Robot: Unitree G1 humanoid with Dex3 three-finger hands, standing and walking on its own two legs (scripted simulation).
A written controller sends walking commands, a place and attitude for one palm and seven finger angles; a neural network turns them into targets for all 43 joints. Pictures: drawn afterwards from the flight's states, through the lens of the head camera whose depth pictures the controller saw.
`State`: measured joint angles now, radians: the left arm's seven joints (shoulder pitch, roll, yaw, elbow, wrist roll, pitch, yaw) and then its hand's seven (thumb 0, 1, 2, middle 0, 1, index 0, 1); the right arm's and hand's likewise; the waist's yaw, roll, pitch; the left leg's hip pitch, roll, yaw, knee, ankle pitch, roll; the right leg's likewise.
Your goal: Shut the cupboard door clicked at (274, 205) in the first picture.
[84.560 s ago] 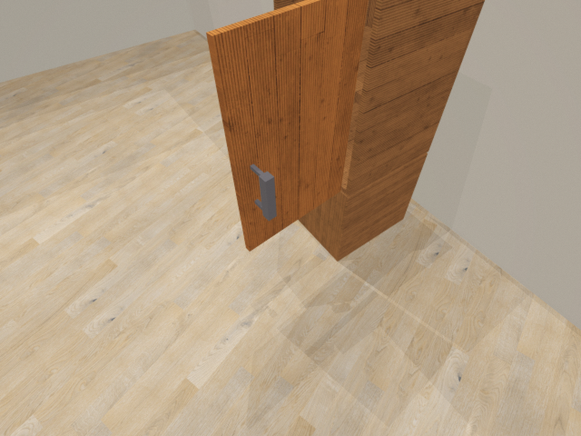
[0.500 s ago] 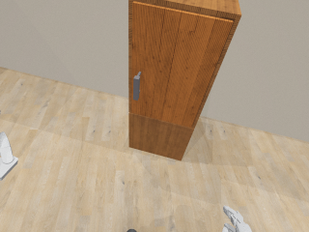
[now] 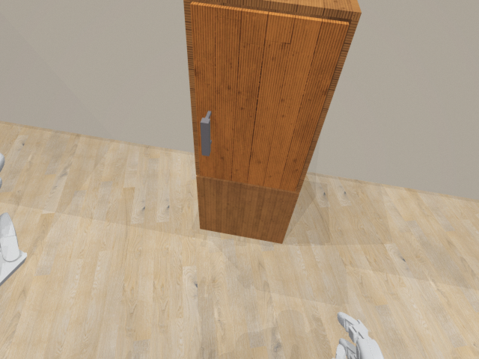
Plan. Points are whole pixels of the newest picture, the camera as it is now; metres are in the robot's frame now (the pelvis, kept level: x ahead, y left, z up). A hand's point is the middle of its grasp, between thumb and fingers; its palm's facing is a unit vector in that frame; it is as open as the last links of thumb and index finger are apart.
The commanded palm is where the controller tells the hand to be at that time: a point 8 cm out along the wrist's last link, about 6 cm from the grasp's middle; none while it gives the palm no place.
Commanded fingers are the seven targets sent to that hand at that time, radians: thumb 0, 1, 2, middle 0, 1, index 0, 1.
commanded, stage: stop stepping back and stand still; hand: left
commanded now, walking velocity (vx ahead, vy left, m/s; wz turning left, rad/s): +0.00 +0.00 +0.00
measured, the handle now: (207, 133) +0.77 +0.11 -0.11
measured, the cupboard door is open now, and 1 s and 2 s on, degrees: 0 0 0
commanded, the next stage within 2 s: let the arm hang, fingers relaxed in 0.54 s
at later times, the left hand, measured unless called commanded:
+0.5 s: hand (56, 247) +0.22 +0.24 +0.15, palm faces +0.45 -0.78 -0.43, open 7.4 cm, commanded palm +0.16 +0.27 +0.17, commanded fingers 0.00 0.90 0.90 -0.20 -0.30 -0.20 -0.30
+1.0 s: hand out of the picture +0.02 +0.17 -0.19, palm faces +0.08 -0.98 -0.16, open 7.0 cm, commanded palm none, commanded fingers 0.00 0.90 0.90 -0.20 -0.30 -0.20 -0.30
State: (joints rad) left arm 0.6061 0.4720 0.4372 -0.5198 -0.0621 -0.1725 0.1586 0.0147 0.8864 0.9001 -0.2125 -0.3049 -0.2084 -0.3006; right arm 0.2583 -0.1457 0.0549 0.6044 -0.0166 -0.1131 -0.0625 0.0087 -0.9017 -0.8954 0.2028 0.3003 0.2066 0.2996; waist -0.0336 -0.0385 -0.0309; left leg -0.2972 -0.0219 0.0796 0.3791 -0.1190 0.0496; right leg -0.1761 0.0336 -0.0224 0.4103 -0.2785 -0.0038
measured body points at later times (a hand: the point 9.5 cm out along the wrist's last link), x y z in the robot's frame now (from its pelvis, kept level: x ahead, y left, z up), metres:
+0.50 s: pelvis +0.02 -0.03 -0.01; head +0.02 -0.03 +0.44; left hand +0.19 +0.28 +0.17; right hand +0.18 -0.28 -0.09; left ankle +0.05 +0.08 -0.74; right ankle -0.03 -0.10 -0.74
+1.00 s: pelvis +0.00 -0.01 -0.01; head +0.02 +0.02 +0.44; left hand +0.02 +0.22 -0.17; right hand +0.05 -0.25 -0.14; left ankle +0.05 +0.08 -0.74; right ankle -0.03 -0.10 -0.74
